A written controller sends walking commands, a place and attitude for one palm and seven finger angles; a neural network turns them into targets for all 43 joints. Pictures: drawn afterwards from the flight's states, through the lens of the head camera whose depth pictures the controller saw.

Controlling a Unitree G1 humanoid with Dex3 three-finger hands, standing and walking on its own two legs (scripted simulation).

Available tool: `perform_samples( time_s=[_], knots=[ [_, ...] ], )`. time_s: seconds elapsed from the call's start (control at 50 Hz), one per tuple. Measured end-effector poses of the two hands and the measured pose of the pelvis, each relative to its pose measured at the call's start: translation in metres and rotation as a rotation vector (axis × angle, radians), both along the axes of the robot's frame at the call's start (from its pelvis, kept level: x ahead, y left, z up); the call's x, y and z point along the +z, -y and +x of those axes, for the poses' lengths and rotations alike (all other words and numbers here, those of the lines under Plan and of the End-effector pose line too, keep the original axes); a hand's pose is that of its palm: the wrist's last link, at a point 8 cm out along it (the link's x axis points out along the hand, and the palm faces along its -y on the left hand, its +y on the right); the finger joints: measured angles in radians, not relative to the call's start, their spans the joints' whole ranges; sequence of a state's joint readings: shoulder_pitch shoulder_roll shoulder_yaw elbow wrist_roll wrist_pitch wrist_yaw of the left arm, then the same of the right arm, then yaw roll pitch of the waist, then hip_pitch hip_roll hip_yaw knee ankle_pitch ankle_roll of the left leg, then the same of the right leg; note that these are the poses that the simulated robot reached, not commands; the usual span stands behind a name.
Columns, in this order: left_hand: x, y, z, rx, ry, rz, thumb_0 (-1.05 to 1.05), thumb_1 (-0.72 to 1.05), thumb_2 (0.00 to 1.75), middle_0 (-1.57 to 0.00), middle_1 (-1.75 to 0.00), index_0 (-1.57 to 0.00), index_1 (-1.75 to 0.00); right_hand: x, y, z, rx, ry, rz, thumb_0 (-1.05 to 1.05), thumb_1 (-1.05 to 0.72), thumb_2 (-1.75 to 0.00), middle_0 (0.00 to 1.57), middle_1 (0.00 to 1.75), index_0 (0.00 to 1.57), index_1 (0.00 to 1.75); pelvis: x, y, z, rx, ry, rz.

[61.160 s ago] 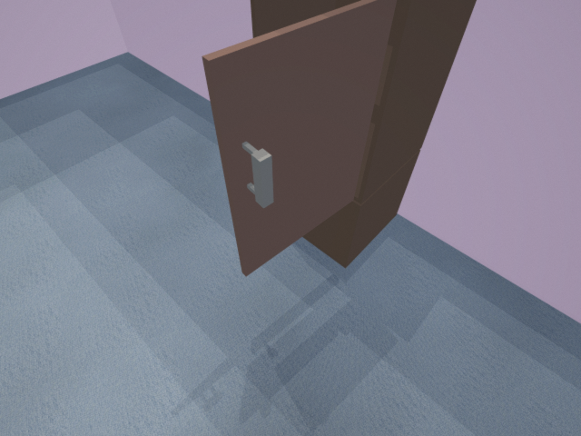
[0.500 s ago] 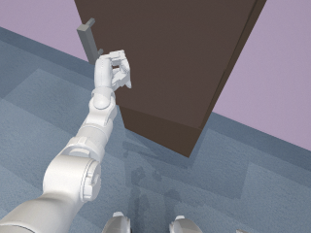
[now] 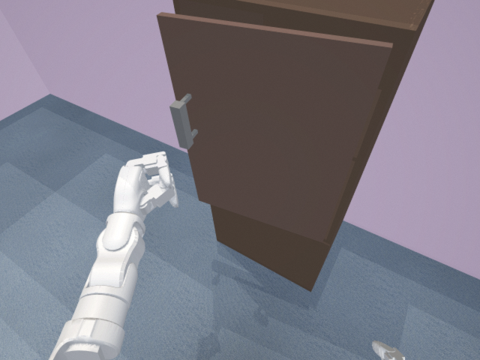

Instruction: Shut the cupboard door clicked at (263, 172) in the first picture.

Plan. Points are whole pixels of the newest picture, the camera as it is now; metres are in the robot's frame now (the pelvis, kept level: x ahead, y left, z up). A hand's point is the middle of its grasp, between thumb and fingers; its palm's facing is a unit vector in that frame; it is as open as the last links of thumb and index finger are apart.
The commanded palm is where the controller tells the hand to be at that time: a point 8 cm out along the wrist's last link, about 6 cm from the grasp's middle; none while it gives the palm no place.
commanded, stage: draw the hand back to the body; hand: left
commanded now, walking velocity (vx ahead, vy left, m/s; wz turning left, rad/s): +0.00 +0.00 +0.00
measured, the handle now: (186, 121) +0.63 +0.14 +0.05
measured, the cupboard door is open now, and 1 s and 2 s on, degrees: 8 8 8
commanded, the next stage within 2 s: step back with the hand held close in 1.08 s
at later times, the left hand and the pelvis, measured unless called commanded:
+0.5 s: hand (55, 238) +0.24 +0.24 +0.16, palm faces +0.31 -0.90 -0.31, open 4.6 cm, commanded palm +0.20 +0.28 +0.18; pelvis +0.01 +0.02 +0.03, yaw +1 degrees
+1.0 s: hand out of the picture +0.20 +0.28 +0.18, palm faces +0.47 -0.79 -0.39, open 7.4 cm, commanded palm +0.15 +0.31 +0.20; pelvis +0.02 +0.01 +0.03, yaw +1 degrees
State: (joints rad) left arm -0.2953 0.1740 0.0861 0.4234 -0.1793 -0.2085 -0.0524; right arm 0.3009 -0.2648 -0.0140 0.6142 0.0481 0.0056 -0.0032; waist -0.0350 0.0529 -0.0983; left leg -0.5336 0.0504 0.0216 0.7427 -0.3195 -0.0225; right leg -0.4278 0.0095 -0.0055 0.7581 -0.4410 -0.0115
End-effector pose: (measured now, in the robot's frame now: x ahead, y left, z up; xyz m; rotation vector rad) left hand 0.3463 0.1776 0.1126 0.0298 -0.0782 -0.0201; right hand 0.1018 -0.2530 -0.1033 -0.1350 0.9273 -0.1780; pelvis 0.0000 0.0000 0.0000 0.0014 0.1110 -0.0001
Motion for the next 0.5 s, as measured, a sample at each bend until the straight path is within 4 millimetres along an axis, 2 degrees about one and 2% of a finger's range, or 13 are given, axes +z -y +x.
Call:
perform_samples(
  time_s=[0.14, 0.24, 0.36, 0.5],
  knots=[
    [0.019, -0.022, -0.047, 0.049, -0.016, 0.142, 0.02, 0.89, 0.90, -1.17, -1.36, -1.17, -1.37, 0.038, -0.021, 0.066, 0.043, 0.179, -0.014, 0.01, -0.91, -0.89, 0.20, 0.30, 0.20, 0.30, 0.014, -0.005, 0.002, 0.001, 0.077, 0.007],
    [0.030, -0.048, -0.074, 0.138, -0.032, 0.185, 0.02, 0.89, 0.90, -1.06, -1.24, -1.06, -1.24, 0.059, -0.044, 0.097, 0.105, 0.249, -0.009, 0.01, -0.91, -0.89, 0.20, 0.30, 0.20, 0.30, 0.022, -0.009, 0.003, 0.010, 0.119, 0.005],
    [0.045, -0.076, -0.105, 0.239, -0.024, 0.224, 0.02, 0.89, 0.90, -0.90, -1.06, -0.90, -1.07, 0.067, -0.067, 0.110, 0.171, 0.276, 0.012, 0.01, -0.91, -0.89, 0.20, 0.30, 0.20, 0.30, 0.028, -0.013, 0.008, 0.015, 0.148, 0.004],
    [0.065, -0.102, -0.138, 0.342, 0.000, 0.293, 0.02, 0.89, 0.90, -0.71, -0.86, -0.71, -0.86, 0.057, -0.076, 0.103, 0.195, 0.232, 0.027, 0.01, -0.91, -0.89, 0.21, 0.30, 0.20, 0.30, 0.031, -0.016, 0.014, 0.016, 0.161, 0.005]
  ],
)
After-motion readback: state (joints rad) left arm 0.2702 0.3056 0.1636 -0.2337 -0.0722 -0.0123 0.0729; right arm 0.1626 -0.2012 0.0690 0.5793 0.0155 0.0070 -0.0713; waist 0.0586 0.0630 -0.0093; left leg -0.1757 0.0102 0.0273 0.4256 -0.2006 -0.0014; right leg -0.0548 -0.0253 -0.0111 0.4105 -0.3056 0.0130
